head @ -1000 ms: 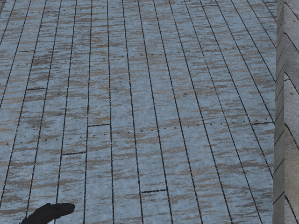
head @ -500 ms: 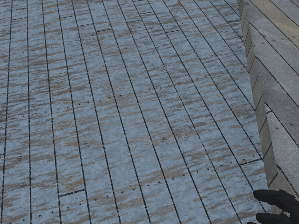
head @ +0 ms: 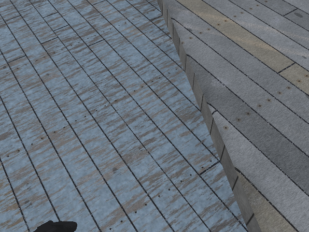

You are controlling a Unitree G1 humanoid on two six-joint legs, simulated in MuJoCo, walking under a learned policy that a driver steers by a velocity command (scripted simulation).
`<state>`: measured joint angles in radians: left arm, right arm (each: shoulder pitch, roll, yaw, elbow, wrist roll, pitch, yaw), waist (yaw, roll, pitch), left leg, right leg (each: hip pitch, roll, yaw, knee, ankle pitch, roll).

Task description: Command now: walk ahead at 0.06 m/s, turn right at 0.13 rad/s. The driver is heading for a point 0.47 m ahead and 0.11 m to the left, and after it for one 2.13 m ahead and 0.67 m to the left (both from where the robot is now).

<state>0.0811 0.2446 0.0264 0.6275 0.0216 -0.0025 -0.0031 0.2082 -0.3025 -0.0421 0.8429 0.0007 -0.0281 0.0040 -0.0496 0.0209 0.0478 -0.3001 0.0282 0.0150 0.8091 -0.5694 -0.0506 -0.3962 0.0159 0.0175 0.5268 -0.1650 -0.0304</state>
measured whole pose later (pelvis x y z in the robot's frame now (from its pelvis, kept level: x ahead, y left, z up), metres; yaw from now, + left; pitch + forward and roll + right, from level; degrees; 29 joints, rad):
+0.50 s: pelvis +0.03 +0.02 +0.00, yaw -1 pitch -1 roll +0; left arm 0.20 0.25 0.05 0.89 0.01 0.00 0.02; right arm 0.25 -0.23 -0.02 0.93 -0.01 -0.01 -0.03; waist 0.00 -0.01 0.02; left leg -0.19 0.01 0.00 0.54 -0.33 -0.01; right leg -0.30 0.00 0.04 0.56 -0.28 0.00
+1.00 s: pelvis +0.20 +0.01 +0.01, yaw +4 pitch +1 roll -1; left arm 0.40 0.23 0.04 1.01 0.00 -0.09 0.01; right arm 0.08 -0.27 -0.05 0.83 0.03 -0.06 0.03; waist 0.07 0.04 0.02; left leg -0.65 0.07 -0.01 0.68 0.01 0.02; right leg 0.10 0.02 -0.10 0.17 -0.29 -0.02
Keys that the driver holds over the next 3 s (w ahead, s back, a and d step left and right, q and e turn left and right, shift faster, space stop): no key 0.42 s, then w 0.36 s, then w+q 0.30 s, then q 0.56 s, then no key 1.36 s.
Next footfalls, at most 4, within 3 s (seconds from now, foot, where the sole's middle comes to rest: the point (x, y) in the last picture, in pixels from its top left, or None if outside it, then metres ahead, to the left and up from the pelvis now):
0.20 left None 0.05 0.15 -0.77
1.14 left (126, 231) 0.46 0.16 -0.77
1.68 right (161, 192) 0.62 0.00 -0.77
2.04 left None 0.44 0.20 -0.77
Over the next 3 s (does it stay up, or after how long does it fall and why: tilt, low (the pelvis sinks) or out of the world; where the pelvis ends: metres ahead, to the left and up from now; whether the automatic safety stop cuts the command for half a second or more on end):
stays up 0.49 0.10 0.00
